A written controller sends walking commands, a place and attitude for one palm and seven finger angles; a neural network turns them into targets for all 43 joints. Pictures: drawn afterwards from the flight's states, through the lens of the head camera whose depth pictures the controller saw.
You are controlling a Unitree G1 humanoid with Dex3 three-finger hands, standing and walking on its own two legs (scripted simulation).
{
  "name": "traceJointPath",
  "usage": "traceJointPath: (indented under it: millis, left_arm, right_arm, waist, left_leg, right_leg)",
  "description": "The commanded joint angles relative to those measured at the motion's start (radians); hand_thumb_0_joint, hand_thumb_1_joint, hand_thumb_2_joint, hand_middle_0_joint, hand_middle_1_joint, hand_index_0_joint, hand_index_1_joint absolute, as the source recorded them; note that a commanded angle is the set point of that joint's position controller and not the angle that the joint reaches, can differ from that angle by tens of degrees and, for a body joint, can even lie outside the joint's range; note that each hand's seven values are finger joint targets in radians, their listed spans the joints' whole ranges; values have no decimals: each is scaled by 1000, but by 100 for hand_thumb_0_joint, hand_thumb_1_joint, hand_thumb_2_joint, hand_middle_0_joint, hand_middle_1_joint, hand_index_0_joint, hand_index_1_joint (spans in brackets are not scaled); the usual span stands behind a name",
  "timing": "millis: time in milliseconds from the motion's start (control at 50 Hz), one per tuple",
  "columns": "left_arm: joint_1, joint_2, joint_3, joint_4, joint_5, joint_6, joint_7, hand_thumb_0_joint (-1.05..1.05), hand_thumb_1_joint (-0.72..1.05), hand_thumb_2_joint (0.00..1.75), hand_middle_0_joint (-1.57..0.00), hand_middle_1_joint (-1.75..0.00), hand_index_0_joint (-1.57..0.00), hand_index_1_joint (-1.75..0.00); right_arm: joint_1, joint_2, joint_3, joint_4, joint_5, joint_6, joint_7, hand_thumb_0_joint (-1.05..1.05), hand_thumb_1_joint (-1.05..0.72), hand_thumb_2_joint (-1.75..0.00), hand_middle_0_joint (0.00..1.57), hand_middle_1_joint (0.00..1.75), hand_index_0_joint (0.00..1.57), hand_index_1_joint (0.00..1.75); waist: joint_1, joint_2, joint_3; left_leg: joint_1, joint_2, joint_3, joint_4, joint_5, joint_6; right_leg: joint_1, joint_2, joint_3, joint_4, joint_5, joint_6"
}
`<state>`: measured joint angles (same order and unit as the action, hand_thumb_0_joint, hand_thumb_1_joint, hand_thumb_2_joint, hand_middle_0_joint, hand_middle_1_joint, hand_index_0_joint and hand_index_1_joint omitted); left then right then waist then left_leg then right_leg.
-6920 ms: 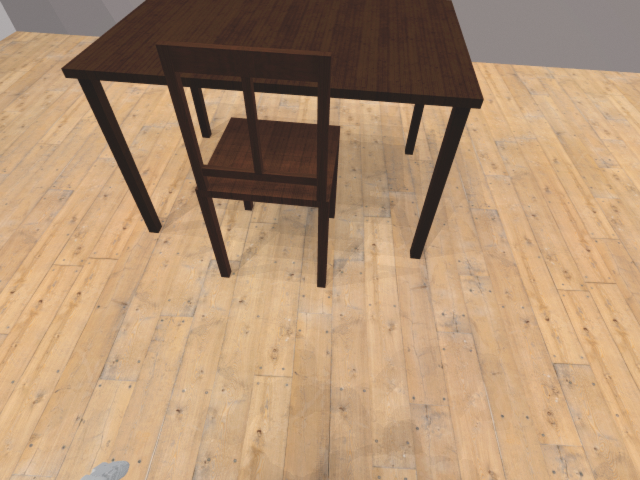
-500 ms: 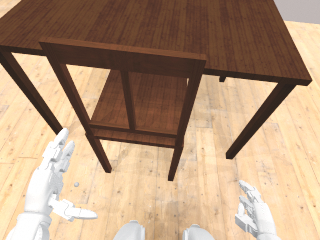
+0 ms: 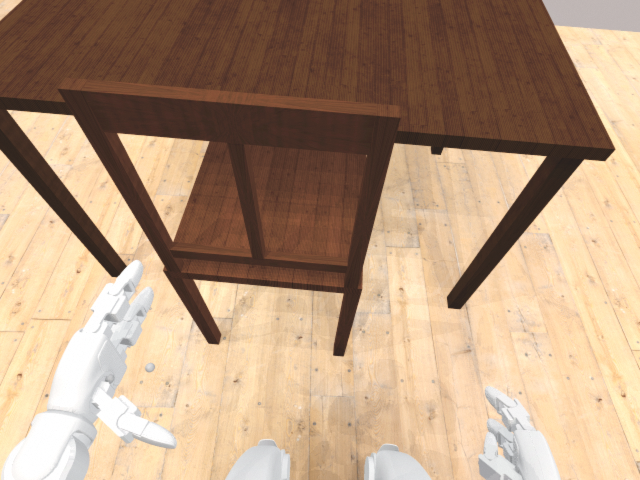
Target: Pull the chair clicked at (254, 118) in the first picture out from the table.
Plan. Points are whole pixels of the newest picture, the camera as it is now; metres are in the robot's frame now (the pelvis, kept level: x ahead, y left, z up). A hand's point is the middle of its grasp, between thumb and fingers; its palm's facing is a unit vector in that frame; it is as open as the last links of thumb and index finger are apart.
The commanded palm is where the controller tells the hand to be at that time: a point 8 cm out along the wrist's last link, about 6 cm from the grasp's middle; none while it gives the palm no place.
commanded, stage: raise the hand toward the chair's back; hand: left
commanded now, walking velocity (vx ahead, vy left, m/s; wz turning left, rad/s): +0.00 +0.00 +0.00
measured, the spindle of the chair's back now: (250, 207) +0.50 +0.13 -0.02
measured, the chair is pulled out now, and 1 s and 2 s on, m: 0.00 0.00 0.00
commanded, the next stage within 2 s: aim the fingers beside a spindle in 0.32 s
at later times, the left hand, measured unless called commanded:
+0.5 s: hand (151, 365) +0.24 +0.20 +0.04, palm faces -0.02 -1.00 -0.07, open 16.9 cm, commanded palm +0.23 +0.25 +0.04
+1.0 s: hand (187, 339) +0.28 +0.17 +0.02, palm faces -0.06 -1.00 -0.05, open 16.9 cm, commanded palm +0.26 +0.23 +0.02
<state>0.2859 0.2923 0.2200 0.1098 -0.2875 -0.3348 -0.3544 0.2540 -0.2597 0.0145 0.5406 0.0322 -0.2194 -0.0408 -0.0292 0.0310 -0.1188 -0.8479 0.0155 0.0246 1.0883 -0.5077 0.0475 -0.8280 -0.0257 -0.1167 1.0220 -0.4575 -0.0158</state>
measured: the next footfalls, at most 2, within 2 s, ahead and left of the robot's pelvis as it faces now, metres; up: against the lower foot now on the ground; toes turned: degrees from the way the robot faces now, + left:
none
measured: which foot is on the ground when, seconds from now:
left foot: down 0.00-1.00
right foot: down 0.00-1.00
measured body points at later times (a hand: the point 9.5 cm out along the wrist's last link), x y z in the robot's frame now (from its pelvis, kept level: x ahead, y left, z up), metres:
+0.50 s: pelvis +0.00 -0.01 +0.00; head +0.07 +0.00 +0.44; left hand +0.23 +0.25 +0.04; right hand +0.18 -0.25 -0.08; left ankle +0.01 +0.09 -0.66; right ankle +0.02 -0.12 -0.66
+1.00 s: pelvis +0.00 -0.01 -0.01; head +0.09 -0.01 +0.43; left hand +0.27 +0.23 +0.02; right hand +0.16 -0.26 -0.10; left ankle +0.01 +0.09 -0.66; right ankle +0.02 -0.12 -0.66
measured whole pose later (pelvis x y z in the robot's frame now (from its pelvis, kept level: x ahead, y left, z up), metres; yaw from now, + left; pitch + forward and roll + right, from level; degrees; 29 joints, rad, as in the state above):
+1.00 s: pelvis +0.00 -0.01 -0.01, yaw +0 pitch +18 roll -2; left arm 0.13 0.25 0.18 0.23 -0.26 -0.43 -0.29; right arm 0.24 -0.26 0.01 0.56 0.02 -0.21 -0.03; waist -0.03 0.03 -0.13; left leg -0.93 0.02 0.02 1.14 -0.52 0.03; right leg -0.92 -0.03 -0.12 1.10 -0.49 -0.03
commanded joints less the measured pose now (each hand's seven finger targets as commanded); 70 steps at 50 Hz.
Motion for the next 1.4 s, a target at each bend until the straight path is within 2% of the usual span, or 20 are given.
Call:
traceJointPath:
  millis: [0, 60, 100, 160, 220, 260, 380, 460, 480, 580, 600, 720, 760, 900, 920, 960, 1100, 1260, 1320, 1380]
  left_arm:
    - [-41, 151, 127, -262, -28, -131, 47, 0, -50, 30, -6, -8, -6, -8]
    - [-55, 122, 99, -183, -13, -145, 61, 0, -50, 30, -6, -8, -6, -8]
    - [-63, 110, 68, -157, 0, -140, 48, 0, -50, 30, -6, -8, -6, -8]
    - [-60, 128, 57, -170, 6, -116, 17, 0, -50, 30, -6, -8, -6, -8]
    - [-71, 157, 89, -241, -14, -113, 3, 0, -50, 30, -6, -8, -6, -8]
    - [-65, 167, 114, -252, -25, -123, 16, 0, -50, 30, -6, -8, -6, -8]
    - [-80, 113, 81, -155, -16, -136, 32, 0, -50, 30, -6, -8, -6, -8]
    - [-154, 104, 27, -141, -1, -117, 2, 0, -50, 30, -6, -8, -6, -8]
    - [-192, 126, 46, -137, -2, -116, -1, 0, -50, 30, -6, -8, -6, -8]
    - [-259, 132, 55, -183, -9, -140, 16, 0, -50, 30, -6, -8, -6, -8]
    - [-237, 162, 93, -169, -10, -144, 28, 0, -50, 30, -6, -8, -6, -8]
    - [-178, 115, 73, -73, 8, -119, 55, 0, -50, 30, -6, -8, -6, -8]
    - [-186, 110, 60, -60, 15, -110, 51, 0, -50, 30, -6, -8, -6, -8]
    - [-293, 111, 44, -113, 11, -165, 61, 0, -50, 30, -6, -8, -6, -8]
    - [-308, 86, 16, -115, 14, -174, 62, 0, -50, 30, -6, -8, -6, -8]
    - [-316, 107, 34, -92, 19, -183, 71, 0, -50, 30, -6, -8, -6, -8]
    - [-394, 61, -25, -25, 45, -155, 77, 0, -50, 30, -6, -8, -6, -8]
    - [-504, 100, 16, 13, 72, -160, 139, 0, -50, 30, -6, -8, -6, -8]
    - [-564, 84, 6, 67, 79, -161, 150, 0, -50, 30, -6, -8, -6, -8]
    - [-555, 52, -29, 79, 86, -161, 144, 0, -50, 30, -6, -8, -6, -8]
  right_arm:
    - [-36, -126, -60, -144, 0, -64, -4, 0, -90, -90, 20, 30, 20, 30]
    - [-42, -130, -58, -126, -1, -60, 0, 0, -90, -90, 20, 30, 20, 30]
    - [-45, -140, -58, -133, 2, -58, 2, 0, -90, -90, 20, 30, 20, 30]
    - [-41, -146, -60, -150, 7, -56, -1, 0, -90, -90, 20, 30, 20, 30]
    - [-39, -140, -59, -161, 8, -60, -6, 0, -90, -90, 20, 30, 20, 30]
    - [-39, -133, -58, -150, 5, -63, -8, 0, -90, -90, 20, 30, 20, 30]
    - [-48, -131, -54, -130, 5, -60, -7, 0, -90, -90, 20, 30, 20, 30]
    - [-42, -141, -48, -137, 5, -60, -10, 0, -90, -90, 20, 30, 20, 30]
    - [-36, -145, -49, -134, 5, -61, -13, 0, -90, -90, 20, 30, 20, 30]
    - [-30, -138, -48, -127, -1, -75, -16, 0, -90, -90, 20, 30, 20, 30]
    - [-27, -139, -52, -122, -2, -75, -15, 0, -90, -90, 20, 30, 20, 30]
    - [-36, -135, -55, -131, -3, -47, 2, 0, -90, -90, 20, 30, 20, 30]
    - [-35, -137, -58, -133, 0, -39, 4, 0, -90, -90, 20, 30, 20, 30]
    - [-21, -138, -59, -120, -6, -43, 3, 0, -90, -90, 20, 30, 20, 30]
    - [-20, -135, -56, -119, -8, -45, 5, 0, -90, -90, 20, 30, 20, 30]
    - [-19, -141, -58, -109, -11, -44, 4, 0, -90, -90, 20, 30, 20, 30]
    - [-24, -142, -58, -112, -8, -24, 12, 0, -90, -90, 20, 30, 20, 30]
    - [-20, -140, -57, -108, -15, 5, 15, 0, -90, -90, 20, 30, 20, 30]
    - [-21, -139, -53, -100, -15, 18, 18, 0, -90, -90, 20, 30, 20, 30]
    - [-16, -139, -55, -106, -16, 25, 23, 0, -90, -90, 20, 30, 20, 30]
  waist:
    - [22, 37, -275]
    - [2, 25, -190]
    - [-3, 55, -172]
    - [-3, 43, -221]
    - [10, 42, -286]
    - [10, 31, -292]
    - [-8, 11, -179]
    - [-26, 31, -200]
    - [-26, 15, -213]
    - [-11, 55, -300]
    - [1, 46, -304]
    - [11, 13, -286]
    - [2, 6, -288]
    - [-15, 9, -306]
    - [-20, 19, -309]
    - [-19, 8, -306]
    - [-23, 28, -318]
    - [-17, -3, -364]
    - [-25, -8, -340]
    - [-20, 14, -379]
  left_leg:
    - [201, -6, -87, -181, 356, -44]
    - [148, -5, -83, -176, 273, -40]
    - [135, -8, -81, -180, 219, -39]
    - [156, -8, -77, -181, 234, -31]
    - [176, -13, -73, -177, 279, -28]
    - [183, -11, -74, -169, 311, -28]
    - [121, -13, -73, -164, 216, -29]
    - [115, -14, -68, -146, 201, -22]
    - [109, -13, -70, -143, 194, -23]
    - [145, -13, -73, -127, 260, -24]
    - [139, -12, -72, -127, 271, -27]
    - [93, -16, -57, -128, 288, -29]
    - [89, -14, -53, -120, 293, -26]
    - [87, -9, -60, -96, 284, -25]
    - [90, -10, -62, -94, 282, -25]
    - [75, -9, -62, -83, 282, -24]
    - [75, -10, -68, -81, 258, -28]
    - [42, -10, -69, -58, 248, -26]
    - [11, -12, -66, -51, 207, -27]
    - [34, -12, -66, -48, 242, -27]
  right_leg:
    - [165, 33, 36, -109, 202, -12]
    - [111, 33, 35, -112, 139, -11]
    - [89, 28, 40, -116, 96, -13]
    - [127, 28, 50, -127, 118, -12]
    - [188, 25, 60, -133, 170, -10]
    - [191, 30, 59, -129, 201, -9]
    - [123, 27, 56, -133, 113, -7]
    - [110, 22, 71, -133, 107, -7]
    - [115, 21, 73, -132, 99, -6]
    - [129, 20, 74, -103, 157, -8]
    - [142, 19, 74, -100, 167, -9]
    - [153, 16, 70, -84, 206, -6]
    - [149, 16, 74, -84, 216, -5]
    - [121, 16, 82, -69, 207, -5]
    - [109, 16, 80, -65, 200, -6]
    - [95, 17, 82, -56, 198, -7]
    - [52, 12, 76, -38, 169, -10]
    - [48, 14, 81, -12, 165, -10]
    - [29, 14, 87, -11, 134, -9]
    - [33, 13, 84, 0, 164, -13]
